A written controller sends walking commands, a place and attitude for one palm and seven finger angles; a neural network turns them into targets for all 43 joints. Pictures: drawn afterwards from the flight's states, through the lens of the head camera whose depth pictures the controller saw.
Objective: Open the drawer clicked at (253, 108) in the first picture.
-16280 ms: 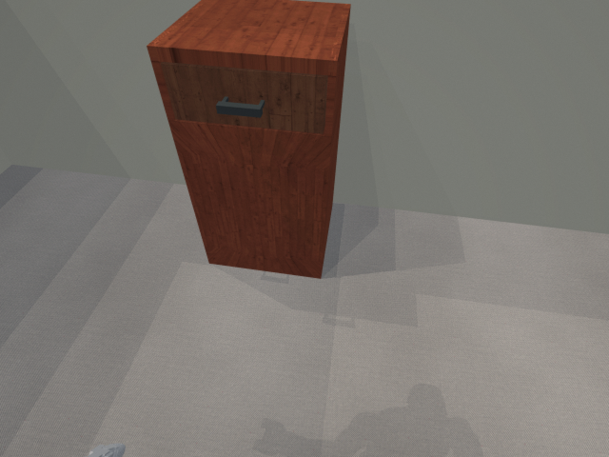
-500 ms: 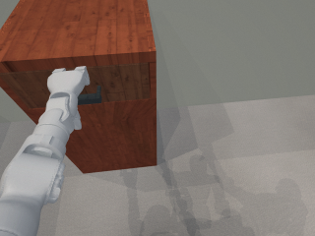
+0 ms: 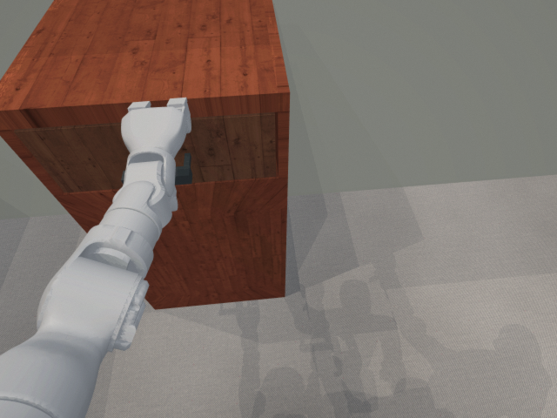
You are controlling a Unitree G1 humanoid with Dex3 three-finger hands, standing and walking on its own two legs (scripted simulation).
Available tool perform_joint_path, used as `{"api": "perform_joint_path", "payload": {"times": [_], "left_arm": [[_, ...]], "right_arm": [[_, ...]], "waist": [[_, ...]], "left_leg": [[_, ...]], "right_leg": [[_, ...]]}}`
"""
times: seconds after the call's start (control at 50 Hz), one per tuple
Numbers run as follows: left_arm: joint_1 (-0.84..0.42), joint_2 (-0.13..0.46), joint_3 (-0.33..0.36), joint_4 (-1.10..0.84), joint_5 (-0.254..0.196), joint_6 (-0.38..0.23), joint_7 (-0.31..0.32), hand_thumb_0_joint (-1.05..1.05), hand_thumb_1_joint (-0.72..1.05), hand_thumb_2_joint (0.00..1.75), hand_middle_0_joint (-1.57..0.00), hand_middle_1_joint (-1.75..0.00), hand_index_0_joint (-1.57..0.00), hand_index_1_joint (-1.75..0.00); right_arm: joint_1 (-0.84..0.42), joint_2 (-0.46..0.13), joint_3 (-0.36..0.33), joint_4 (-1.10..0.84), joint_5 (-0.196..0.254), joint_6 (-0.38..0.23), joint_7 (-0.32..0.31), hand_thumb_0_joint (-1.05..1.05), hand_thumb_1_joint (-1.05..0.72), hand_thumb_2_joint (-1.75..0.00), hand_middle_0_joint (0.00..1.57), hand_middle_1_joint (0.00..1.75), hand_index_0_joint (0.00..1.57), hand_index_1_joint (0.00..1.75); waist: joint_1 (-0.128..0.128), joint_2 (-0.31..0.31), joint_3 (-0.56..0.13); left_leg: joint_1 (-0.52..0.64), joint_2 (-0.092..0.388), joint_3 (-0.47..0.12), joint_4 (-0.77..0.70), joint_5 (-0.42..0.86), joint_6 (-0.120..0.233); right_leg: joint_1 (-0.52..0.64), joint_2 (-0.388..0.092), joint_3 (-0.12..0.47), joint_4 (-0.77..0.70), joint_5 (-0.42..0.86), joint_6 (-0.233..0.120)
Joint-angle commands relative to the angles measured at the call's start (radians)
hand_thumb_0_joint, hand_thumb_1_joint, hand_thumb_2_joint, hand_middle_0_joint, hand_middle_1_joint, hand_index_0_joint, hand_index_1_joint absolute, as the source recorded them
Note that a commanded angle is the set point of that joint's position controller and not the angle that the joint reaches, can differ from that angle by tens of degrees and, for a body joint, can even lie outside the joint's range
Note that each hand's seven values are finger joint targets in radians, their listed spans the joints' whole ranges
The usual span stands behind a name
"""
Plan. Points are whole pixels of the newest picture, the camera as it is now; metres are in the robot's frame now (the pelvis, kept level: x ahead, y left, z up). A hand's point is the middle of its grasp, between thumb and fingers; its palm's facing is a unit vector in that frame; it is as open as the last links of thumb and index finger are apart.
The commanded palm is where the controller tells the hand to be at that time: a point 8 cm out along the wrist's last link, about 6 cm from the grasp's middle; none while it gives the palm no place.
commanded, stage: move the hooked fingers above the handle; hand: left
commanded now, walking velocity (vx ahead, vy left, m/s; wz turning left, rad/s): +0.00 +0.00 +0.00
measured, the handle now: (159, 168) +0.54 +0.18 +0.02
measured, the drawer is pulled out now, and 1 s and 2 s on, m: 0.00 0.00 0.00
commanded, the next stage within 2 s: none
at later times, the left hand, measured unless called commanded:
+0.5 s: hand (153, 163) +0.50 +0.17 +0.07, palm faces +0.09 -0.08 -0.99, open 13.5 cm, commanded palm +0.49 +0.18 +0.13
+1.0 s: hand (146, 183) +0.47 +0.17 +0.07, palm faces +0.01 -0.03 -1.00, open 13.8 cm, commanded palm +0.47 +0.18 +0.13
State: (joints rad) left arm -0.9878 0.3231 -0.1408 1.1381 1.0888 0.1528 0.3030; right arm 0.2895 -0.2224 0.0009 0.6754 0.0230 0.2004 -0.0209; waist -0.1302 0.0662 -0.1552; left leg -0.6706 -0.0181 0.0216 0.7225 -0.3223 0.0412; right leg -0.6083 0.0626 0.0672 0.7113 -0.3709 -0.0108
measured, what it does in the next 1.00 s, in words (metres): stands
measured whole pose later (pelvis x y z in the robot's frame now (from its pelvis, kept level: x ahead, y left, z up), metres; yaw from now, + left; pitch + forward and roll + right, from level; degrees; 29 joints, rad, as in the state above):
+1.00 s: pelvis +0.00 +0.00 +0.00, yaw +3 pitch +15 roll -1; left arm -0.84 0.40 -0.20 0.94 1.05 -0.08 0.25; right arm 0.35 -0.26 -0.07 0.69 0.01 0.13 -0.02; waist -0.08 0.04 -0.12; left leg -0.68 -0.03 -0.03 0.75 -0.32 0.03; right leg -0.60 0.05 0.02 0.72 -0.38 -0.02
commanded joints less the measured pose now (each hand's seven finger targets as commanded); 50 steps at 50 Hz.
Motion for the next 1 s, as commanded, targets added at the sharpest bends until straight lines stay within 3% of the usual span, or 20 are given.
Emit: {"api": "perform_joint_path", "payload": {"times": [0.0,0.06,0.12,0.16,0.2,0.24,0.26,0.3,0.36,0.42,0.48,0.52,0.56,0.64,0.68,0.72,0.76,0.86,0.92,0.98], "left_arm": [[-0.342,0.418,0.112,-0.06,-0.027,0.067,-0.079,0.0,-0.5,0.3,-0.3,-1.2,-0.3,-1.2],[-0.289,0.428,0.112,-0.08,-0.026,-0.01,-0.118,0.0,-0.5,0.3,-0.3,-1.2,-0.3,-1.2],[-0.332,0.379,0.073,-0.176,-0.021,-0.12,-0.132,0.0,-0.5,0.3,-0.3,-1.2,-0.3,-1.2],[-0.382,0.392,0.078,-0.27,-0.02,-0.192,-0.125,0.0,-0.5,0.3,-0.3,-1.2,-0.3,-1.2],[-0.489,0.291,0.01,-0.382,-0.042,-0.256,-0.107,0.0,-0.5,0.3,-0.3,-1.2,-0.3,-1.2],[-0.543,0.321,0.039,-0.456,-0.044,-0.301,-0.073,0.0,-0.5,0.3,-0.3,-1.2,-0.3,-1.2],[-0.572,0.286,0.011,-0.495,-0.049,-0.311,-0.055,0.0,-0.5,0.3,-0.3,-1.2,-0.3,-1.2],[-0.625,0.238,-0.019,-0.508,-0.06,-0.309,-0.017,0.0,-0.5,0.3,-0.3,-1.2,-0.3,-1.2],[-0.582,0.299,0.06,-0.41,-0.059,-0.243,0.053,0.0,-0.5,0.3,-0.3,-1.2,-0.3,-1.2],[-0.534,0.355,0.111,-0.271,-0.039,-0.119,0.09,0.0,-0.5,0.3,-0.3,-1.2,-0.3,-1.2],[-0.475,0.361,0.111,-0.175,-0.014,0.001,0.074,0.0,-0.5,0.3,-0.3,-1.2,-0.3,-1.2],[-0.472,0.4,0.13,-0.182,-0.002,0.028,0.053,0.0,-0.5,0.3,-0.3,-1.2,-0.3,-1.2],[-0.41,0.391,0.121,-0.141,0.004,0.051,0.022,0.0,-0.5,0.3,-0.3,-1.2,-0.3,-1.2],[-0.321,0.397,0.123,-0.112,-0.039,0.023,-0.062,0.0,-0.5,0.3,-0.3,-1.2,-0.3,-1.2],[-0.285,0.394,0.118,-0.141,-0.047,-0.024,-0.096,0.0,-0.5,0.3,-0.3,-1.2,-0.3,-1.2],[-0.295,0.382,0.106,-0.226,-0.036,-0.102,-0.119,0.0,-0.5,0.3,-0.3,-1.2,-0.3,-1.2],[-0.311,0.313,0.058,-0.321,-0.031,-0.175,-0.123,0.0,-0.5,0.3,-0.3,-1.2,-0.3,-1.2],[-0.4,0.223,0.008,-0.444,-0.055,-0.271,-0.067,0.0,-0.5,0.3,-0.3,-1.2,-0.3,-1.2],[-0.52,0.231,0.01,-0.485,-0.047,-0.262,0.005,0.0,-0.5,0.3,-0.3,-1.2,-0.3,-1.2],[-0.532,0.247,0.036,-0.402,-0.036,-0.192,0.07,0.0,-0.5,0.3,-0.3,-1.2,-0.3,-1.2]], "right_arm": [[0.084,-0.172,-0.057,-0.111,0.006,-0.014,-0.054,0.0,-0.9,-0.9,0.2,0.3,0.2,0.3],[0.091,-0.175,-0.052,-0.129,0.007,-0.032,-0.071,0.0,-0.9,-0.9,0.2,0.3,0.2,0.3],[0.113,-0.175,-0.064,-0.14,0.004,-0.064,-0.073,0.0,-0.9,-0.9,0.2,0.3,0.2,0.3],[0.132,-0.175,-0.075,-0.134,0.001,-0.081,-0.073,0.0,-0.9,-0.9,0.2,0.3,0.2,0.3],[0.156,-0.161,-0.095,-0.118,-0.006,-0.101,-0.064,0.0,-0.9,-0.9,0.2,0.3,0.2,0.3],[0.186,-0.172,-0.111,-0.086,-0.013,-0.116,-0.057,0.0,-0.9,-0.9,0.2,0.3,0.2,0.3],[0.196,-0.172,-0.115,-0.078,-0.019,-0.122,-0.052,0.0,-0.9,-0.9,0.2,0.3,0.2,0.3],[0.213,-0.173,-0.122,-0.046,-0.027,-0.131,-0.038,0.0,-0.9,-0.9,0.2,0.3,0.2,0.3],[0.223,-0.185,-0.12,-0.008,-0.035,-0.121,-0.015,0.0,-0.9,-0.9,0.2,0.3,0.2,0.3],[0.205,-0.193,-0.105,0.002,-0.035,-0.094,0.007,0.0,-0.9,-0.9,0.2,0.3,0.2,0.3],[0.182,-0.195,-0.096,-0.015,-0.028,-0.067,0.014,0.0,-0.9,-0.9,0.2,0.3,0.2,0.3],[0.17,-0.195,-0.093,-0.03,-0.022,-0.05,0.008,0.0,-0.9,-0.9,0.2,0.3,0.2,0.3],[0.15,-0.188,-0.087,-0.048,-0.016,-0.036,-0.002,0.0,-0.9,-0.9,0.2,0.3,0.2,0.3],[0.119,-0.187,-0.076,-0.088,-0.002,-0.028,-0.031,0.0,-0.9,-0.9,0.2,0.3,0.2,0.3],[0.111,-0.184,-0.073,-0.108,0.001,-0.037,-0.042,0.0,-0.9,-0.9,0.2,0.3,0.2,0.3],[0.113,-0.179,-0.077,-0.121,-0.001,-0.05,-0.048,0.0,-0.9,-0.9,0.2,0.3,0.2,0.3],[0.12,-0.17,-0.088,-0.124,-0.007,-0.062,-0.046,0.0,-0.9,-0.9,0.2,0.3,0.2,0.3],[0.137,-0.159,-0.111,-0.093,-0.014,-0.088,-0.03,0.0,-0.9,-0.9,0.2,0.3,0.2,0.3],[0.152,-0.165,-0.118,-0.061,-0.02,-0.1,-0.016,0.0,-0.9,-0.9,0.2,0.3,0.2,0.3],[0.15,-0.171,-0.115,-0.033,-0.025,-0.1,-0.003,0.0,-0.9,-0.9,0.2,0.3,0.2,0.3]], "waist": [[0.024,-0.2,-0.278],[0.023,-0.179,-0.229],[-0.001,-0.122,-0.218],[-0.009,-0.061,-0.268],[-0.048,-0.024,-0.321],[-0.053,0.038,-0.396],[-0.058,0.08,-0.453],[-0.077,0.084,-0.477],[-0.056,0.103,-0.445],[-0.026,0.089,-0.425],[-0.003,0.025,-0.386],[0.007,-0.024,-0.42],[0.018,-0.073,-0.391],[0.018,-0.167,-0.308],[0.025,-0.17,-0.285],[0.027,-0.119,-0.296],[0.019,-0.068,-0.307],[-0.017,-0.011,-0.289],[-0.034,0.036,-0.348],[-0.033,0.056,-0.351]], "left_leg": [[0.144,-0.012,0.025,-0.087,0.21,0.02],[0.139,-0.005,0.027,-0.091,0.156,0.021],[0.166,-0.001,0.017,-0.077,0.12,0.025],[0.204,0.001,0.007,-0.057,0.12,0.025],[0.279,0.002,-0.011,-0.031,0.155,0.027],[0.36,0.008,-0.037,-0.006,0.193,0.02],[0.408,0.005,-0.046,0.008,0.231,0.016],[0.451,0.009,-0.066,0.033,0.298,0.01],[0.426,0.008,-0.068,0.034,0.337,-0.001],[0.355,0.003,-0.052,0.022,0.39,-0.007],[0.287,0.005,-0.029,0.001,0.398,-0.005],[0.266,-0.001,-0.012,-0.009,0.401,0.002],[0.231,-0.005,-0.001,-0.027,0.369,0.007],[0.196,-0.003,0.011,-0.069,0.28,0.019],[0.201,-0.001,0.012,-0.082,0.249,0.022],[0.24,0.002,0.01,-0.08,0.249,0.023],[0.301,0.006,-0.001,-0.069,0.268,0.022],[0.385,0.011,-0.04,-0.045,0.25,0.013],[0.432,0.009,-0.063,-0.03,0.268,0.003],[0.417,0.005,-0.066,-0.022,0.271,-0.005]], "right_leg": [[0.23,-0.023,-0.041,-0.131,0.314,-0.004],[0.187,-0.027,-0.037,-0.139,0.25,-0.003],[0.118,-0.023,-0.031,-0.145,0.187,-0.006],[0.083,-0.022,-0.027,-0.13,0.162,-0.011],[0.032,-0.015,-0.033,-0.121,0.16,-0.014],[-0.033,-0.005,-0.041,-0.095,0.156,-0.019],[-0.058,-0.002,-0.046,-0.082,0.166,-0.021],[-0.112,0.005,-0.067,-0.06,0.185,-0.025],[-0.117,0.015,-0.085,-0.048,0.205,-0.032],[-0.067,0.019,-0.098,-0.036,0.258,-0.036],[0.007,0.019,-0.098,-0.046,0.312,-0.033],[0.093,0.013,-0.081,-0.058,0.372,-0.026],[0.145,0.007,-0.075,-0.073,0.389,-0.023],[0.198,-0.01,-0.059,-0.113,0.362,-0.01],[0.198,-0.014,-0.055,-0.127,0.332,-0.009],[0.173,-0.015,-0.05,-0.127,0.307,-0.014],[0.121,-0.009,-0.051,-0.125,0.281,-0.02],[-0.016,0.001,-0.065,-0.116,0.179,-0.026],[-0.068,0.005,-0.077,-0.09,0.169,-0.03],[-0.091,0.011,-0.089,-0.073,0.165,-0.035]]}}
